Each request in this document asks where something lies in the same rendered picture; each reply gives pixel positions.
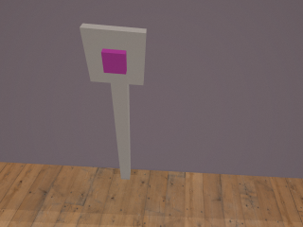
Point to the panel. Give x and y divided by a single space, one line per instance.
133 41

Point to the button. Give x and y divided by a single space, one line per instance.
114 61

